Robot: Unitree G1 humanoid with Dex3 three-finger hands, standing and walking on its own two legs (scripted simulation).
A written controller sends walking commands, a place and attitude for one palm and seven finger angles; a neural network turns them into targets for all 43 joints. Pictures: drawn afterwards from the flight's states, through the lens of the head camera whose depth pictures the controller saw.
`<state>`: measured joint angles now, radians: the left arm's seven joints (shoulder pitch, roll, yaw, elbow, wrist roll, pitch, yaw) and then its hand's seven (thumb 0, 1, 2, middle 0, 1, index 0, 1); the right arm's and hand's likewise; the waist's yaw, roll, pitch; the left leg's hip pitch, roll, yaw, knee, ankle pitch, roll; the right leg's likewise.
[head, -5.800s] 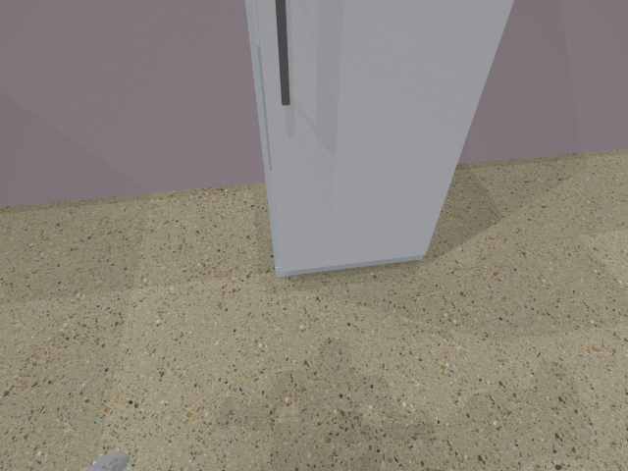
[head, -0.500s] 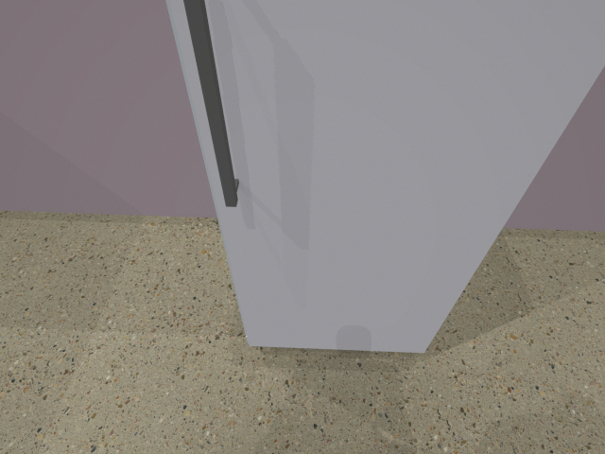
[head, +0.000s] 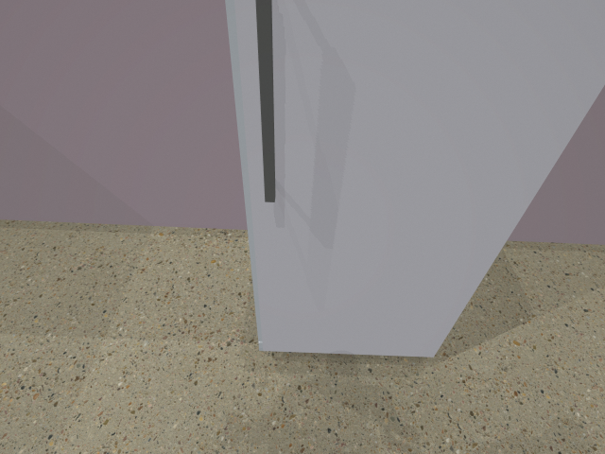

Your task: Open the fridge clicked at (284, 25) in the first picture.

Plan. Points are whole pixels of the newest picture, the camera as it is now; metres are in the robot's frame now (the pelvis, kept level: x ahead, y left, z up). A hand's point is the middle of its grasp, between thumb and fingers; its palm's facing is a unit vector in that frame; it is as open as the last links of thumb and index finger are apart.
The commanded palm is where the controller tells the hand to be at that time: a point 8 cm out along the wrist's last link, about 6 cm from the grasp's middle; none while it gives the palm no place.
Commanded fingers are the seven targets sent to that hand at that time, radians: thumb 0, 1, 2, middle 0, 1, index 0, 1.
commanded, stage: look again from close up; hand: left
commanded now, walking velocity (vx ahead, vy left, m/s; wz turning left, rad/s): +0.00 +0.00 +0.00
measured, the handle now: (268, 95) +0.57 +0.09 +0.22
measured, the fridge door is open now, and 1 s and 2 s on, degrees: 0 0 0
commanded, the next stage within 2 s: none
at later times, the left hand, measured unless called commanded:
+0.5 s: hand out of the picture -0.04 +0.21 -0.17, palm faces +0.01 -0.97 -0.25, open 7.4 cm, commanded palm none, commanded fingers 0.00 0.90 0.90 -0.20 -0.30 -0.20 -0.30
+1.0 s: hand out of the picture +0.01 +0.17 -0.17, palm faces +0.02 -0.98 -0.21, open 7.4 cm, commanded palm none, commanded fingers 0.00 0.90 0.90 -0.20 -0.30 -0.20 -0.30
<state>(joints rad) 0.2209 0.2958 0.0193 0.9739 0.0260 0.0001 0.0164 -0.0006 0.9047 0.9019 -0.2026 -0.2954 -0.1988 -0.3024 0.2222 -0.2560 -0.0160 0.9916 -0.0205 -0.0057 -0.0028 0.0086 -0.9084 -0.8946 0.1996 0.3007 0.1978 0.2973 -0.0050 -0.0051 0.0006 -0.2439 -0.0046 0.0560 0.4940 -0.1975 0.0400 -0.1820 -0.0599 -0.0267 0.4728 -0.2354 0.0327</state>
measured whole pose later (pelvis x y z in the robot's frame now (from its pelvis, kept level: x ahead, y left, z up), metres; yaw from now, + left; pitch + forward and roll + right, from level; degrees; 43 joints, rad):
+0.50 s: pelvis -0.02 +0.00 +0.00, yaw +1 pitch -2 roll -1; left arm 0.34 0.24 0.00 1.08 0.03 0.00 0.01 0.00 0.90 0.90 -0.20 -0.30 -0.20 -0.30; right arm 0.24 -0.26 -0.02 1.07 -0.01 0.02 0.00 0.01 -0.91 -0.89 0.20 0.30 0.20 0.30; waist 0.00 0.00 0.02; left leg -0.28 -0.02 0.03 0.44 -0.13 0.04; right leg -0.22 -0.06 -0.02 0.44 -0.19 0.04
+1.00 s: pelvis +0.00 -0.02 +0.00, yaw +1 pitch -2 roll -1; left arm 0.28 0.18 -0.01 1.06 0.02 -0.01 0.03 0.00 0.90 0.90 -0.20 -0.30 -0.20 -0.30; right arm 0.25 -0.19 -0.01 1.10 -0.01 0.01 0.00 0.01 -0.91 -0.89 0.20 0.30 0.20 0.30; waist -0.01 0.00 0.03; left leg -0.26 0.01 0.03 0.44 -0.16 0.01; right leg -0.19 -0.03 -0.03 0.43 -0.21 0.03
